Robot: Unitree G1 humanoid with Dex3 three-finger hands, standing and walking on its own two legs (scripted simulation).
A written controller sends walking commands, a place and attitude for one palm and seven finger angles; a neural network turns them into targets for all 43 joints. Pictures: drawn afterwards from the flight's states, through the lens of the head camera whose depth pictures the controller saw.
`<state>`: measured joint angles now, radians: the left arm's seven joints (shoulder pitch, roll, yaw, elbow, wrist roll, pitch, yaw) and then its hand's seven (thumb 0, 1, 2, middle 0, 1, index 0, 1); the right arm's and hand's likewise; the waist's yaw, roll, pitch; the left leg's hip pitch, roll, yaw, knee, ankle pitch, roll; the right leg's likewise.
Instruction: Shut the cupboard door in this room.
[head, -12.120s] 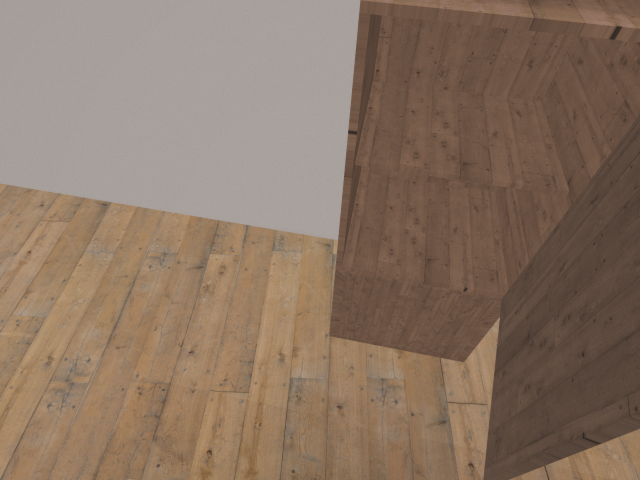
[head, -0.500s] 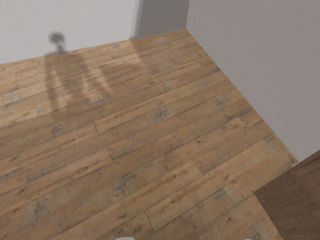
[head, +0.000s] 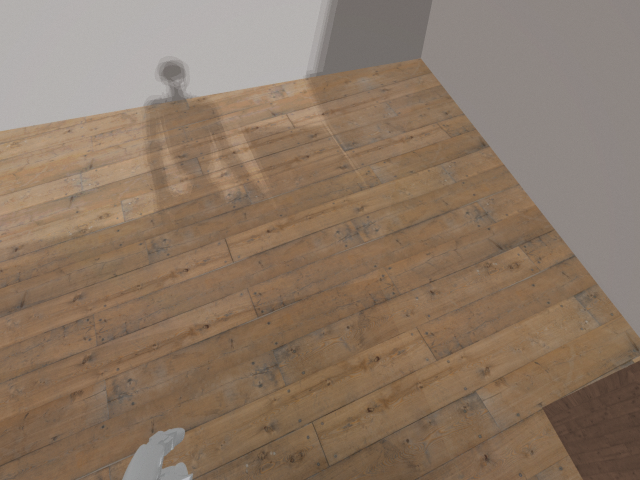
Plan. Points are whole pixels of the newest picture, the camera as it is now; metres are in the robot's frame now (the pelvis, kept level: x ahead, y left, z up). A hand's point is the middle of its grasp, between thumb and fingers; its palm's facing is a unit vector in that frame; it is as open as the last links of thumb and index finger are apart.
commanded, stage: turn or walk to find it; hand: left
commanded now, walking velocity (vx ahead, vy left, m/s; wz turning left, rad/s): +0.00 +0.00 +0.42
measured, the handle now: out of the picture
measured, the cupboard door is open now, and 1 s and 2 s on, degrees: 76 76 76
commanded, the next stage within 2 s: none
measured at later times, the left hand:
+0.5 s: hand out of the picture -0.04 +0.19 -0.17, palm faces +0.29 -0.92 -0.27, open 7.3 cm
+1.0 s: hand out of the picture +0.00 +0.22 -0.15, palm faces +0.41 -0.88 -0.24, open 7.4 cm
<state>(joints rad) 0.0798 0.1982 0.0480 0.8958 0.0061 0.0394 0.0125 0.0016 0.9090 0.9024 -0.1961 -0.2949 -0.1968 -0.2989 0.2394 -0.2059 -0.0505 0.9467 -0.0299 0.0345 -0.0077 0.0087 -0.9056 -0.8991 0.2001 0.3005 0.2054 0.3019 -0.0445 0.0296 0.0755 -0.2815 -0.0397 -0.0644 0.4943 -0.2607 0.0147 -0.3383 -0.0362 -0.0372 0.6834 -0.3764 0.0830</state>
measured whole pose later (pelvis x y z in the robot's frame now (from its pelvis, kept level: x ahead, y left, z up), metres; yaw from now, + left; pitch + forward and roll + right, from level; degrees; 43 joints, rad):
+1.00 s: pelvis -0.02 +0.00 +0.00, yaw +25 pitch +1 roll -1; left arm 0.12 0.22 0.06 0.91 0.01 0.06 0.01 0.00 0.91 0.90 -0.20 -0.29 -0.20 -0.30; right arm 0.23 -0.19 -0.04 0.94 -0.03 0.03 0.00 0.01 -0.91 -0.90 0.20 0.30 0.21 0.30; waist -0.03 0.01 0.06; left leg -0.29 -0.04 -0.04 0.45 -0.18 0.04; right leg -0.41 -0.06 -0.02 0.87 -0.43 0.09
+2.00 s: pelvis -0.05 -0.05 +0.00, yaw +51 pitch +1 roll +0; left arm 0.16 0.22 0.06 0.93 0.01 0.05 0.01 0.00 0.91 0.90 -0.20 -0.29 -0.20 -0.30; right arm 0.16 -0.20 -0.03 0.93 -0.03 0.03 0.00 0.01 -0.91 -0.90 0.20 0.30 0.21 0.30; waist 0.00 0.00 0.07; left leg -0.25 -0.01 -0.04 0.48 -0.24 0.01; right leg -0.40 -0.08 -0.04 0.86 -0.44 0.09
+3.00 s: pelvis -0.08 -0.09 +0.00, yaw +75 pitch +1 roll -1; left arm 0.13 0.21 0.06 0.93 0.01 0.06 0.01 0.00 0.91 0.90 -0.20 -0.29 -0.20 -0.30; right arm 0.21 -0.19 -0.04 0.94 -0.03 0.03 0.00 0.01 -0.91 -0.90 0.20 0.30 0.21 0.30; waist -0.03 0.01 0.06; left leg -0.29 -0.04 -0.03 0.46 -0.19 0.05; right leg -0.39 -0.06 -0.03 0.85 -0.44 0.08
